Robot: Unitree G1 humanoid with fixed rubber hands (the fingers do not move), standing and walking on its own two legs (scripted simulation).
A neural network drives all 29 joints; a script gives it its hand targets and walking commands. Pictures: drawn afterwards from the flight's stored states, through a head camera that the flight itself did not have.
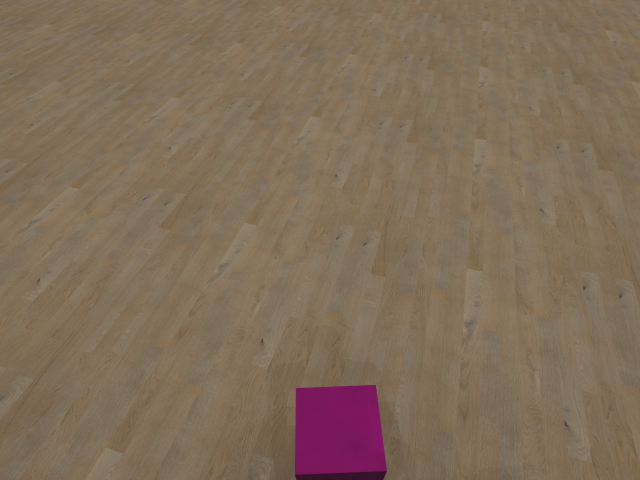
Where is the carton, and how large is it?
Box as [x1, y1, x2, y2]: [295, 385, 386, 479]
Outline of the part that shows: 375,385 296,388 296,479 383,478 386,468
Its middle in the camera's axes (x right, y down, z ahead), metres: +0.04 +0.53 +1.04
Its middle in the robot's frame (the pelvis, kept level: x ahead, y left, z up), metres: +0.37 -0.01 -0.65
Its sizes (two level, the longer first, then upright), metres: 0.210 0.200 0.250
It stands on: the floor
